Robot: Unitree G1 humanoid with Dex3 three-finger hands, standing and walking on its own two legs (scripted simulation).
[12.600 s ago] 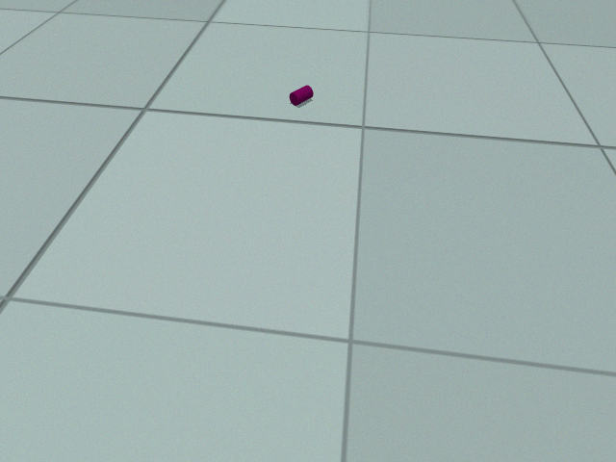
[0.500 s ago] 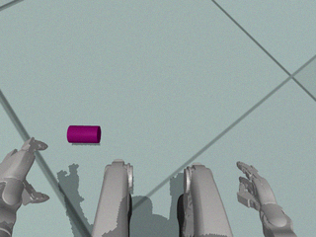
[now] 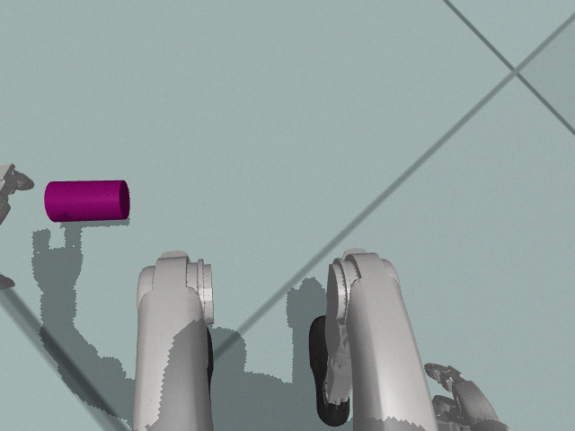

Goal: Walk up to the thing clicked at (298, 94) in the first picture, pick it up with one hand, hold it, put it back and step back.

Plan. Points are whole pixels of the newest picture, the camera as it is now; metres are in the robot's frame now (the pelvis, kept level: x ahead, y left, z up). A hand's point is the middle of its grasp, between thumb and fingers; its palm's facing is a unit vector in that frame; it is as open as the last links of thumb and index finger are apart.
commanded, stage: rise first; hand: left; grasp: from above
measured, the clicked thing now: (90, 200) +0.45 +0.35 -0.33
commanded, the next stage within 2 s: none
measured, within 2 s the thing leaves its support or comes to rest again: neither
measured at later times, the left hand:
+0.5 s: hand (12, 227) +0.36 +0.40 -0.19, palm faces -0.46 -0.11 -0.88, open 13.8 cm
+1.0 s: hand (25, 219) +0.38 +0.40 -0.21, palm faces -0.47 -0.12 -0.87, open 14.0 cm
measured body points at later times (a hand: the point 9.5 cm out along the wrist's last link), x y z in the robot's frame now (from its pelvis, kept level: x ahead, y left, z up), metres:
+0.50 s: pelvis +0.01 +0.00 -0.04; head +0.22 +0.09 +0.34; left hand +0.38 +0.40 -0.13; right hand +0.14 -0.27 -0.16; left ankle +0.09 +0.13 -0.33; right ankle +0.10 -0.13 -0.33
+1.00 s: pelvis +0.01 +0.00 -0.06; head +0.24 +0.08 +0.32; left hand +0.40 +0.40 -0.16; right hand +0.13 -0.28 -0.17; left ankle +0.09 +0.13 -0.33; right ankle +0.10 -0.13 -0.33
